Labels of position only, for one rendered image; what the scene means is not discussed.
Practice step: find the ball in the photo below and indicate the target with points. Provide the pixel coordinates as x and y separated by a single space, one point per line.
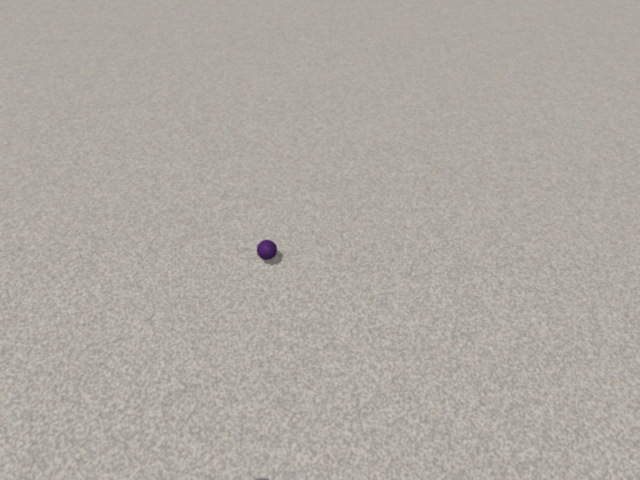
266 249

